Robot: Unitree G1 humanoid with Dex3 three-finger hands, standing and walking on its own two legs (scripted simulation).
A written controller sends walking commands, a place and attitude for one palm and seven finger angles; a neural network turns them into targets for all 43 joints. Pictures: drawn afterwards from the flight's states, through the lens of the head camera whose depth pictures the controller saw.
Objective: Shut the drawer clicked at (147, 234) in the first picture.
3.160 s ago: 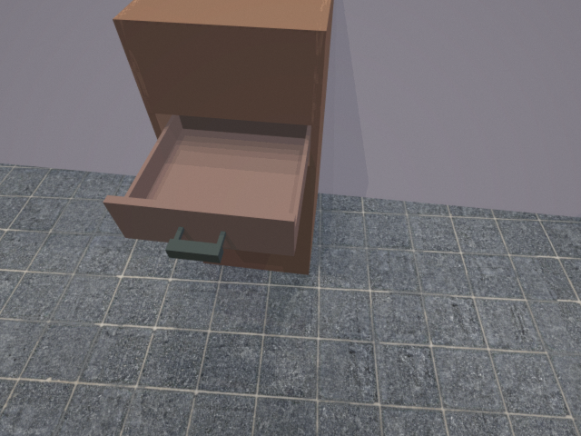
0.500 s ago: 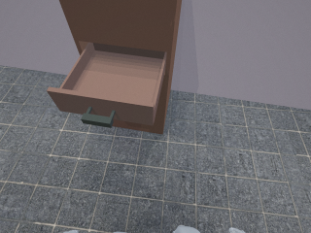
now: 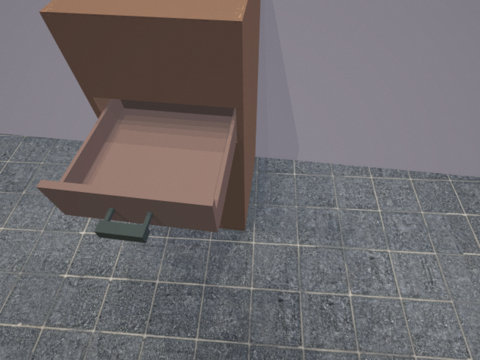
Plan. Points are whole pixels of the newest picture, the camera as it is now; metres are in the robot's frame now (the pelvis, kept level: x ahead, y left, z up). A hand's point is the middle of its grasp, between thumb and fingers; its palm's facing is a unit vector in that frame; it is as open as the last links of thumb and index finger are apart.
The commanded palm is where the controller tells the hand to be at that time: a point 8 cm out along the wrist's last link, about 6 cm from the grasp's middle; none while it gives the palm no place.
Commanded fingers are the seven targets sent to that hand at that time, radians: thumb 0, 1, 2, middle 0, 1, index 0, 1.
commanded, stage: come to a stop and stand still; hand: left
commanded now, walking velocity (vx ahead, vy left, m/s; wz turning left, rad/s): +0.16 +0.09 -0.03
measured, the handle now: (126, 222) +0.39 +0.27 -0.10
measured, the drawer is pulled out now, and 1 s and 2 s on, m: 0.30 0.30 0.30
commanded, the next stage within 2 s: look again from close up in 0.94 s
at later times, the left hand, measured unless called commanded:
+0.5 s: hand out of the picture +0.12 +0.19 -0.15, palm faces +0.04 -0.95 -0.31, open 7.4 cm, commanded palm none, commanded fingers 0.00 0.90 0.90 -0.20 -0.30 -0.20 -0.30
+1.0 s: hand out of the picture +0.11 +0.17 -0.16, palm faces -0.01 -0.96 -0.28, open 7.4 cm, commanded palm none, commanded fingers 0.00 0.90 0.90 -0.20 -0.30 -0.20 -0.30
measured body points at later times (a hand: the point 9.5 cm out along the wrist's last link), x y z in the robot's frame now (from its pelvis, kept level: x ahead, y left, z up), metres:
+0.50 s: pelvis +0.07 -0.02 +0.01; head +0.14 -0.04 +0.45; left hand +0.12 +0.24 -0.13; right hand +0.15 -0.26 -0.16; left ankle +0.03 +0.13 -0.67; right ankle +0.01 -0.09 -0.73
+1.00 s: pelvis +0.08 -0.01 +0.01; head +0.11 -0.04 +0.46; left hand +0.12 +0.22 -0.13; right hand +0.12 -0.25 -0.16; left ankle +0.07 +0.13 -0.72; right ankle +0.02 -0.09 -0.72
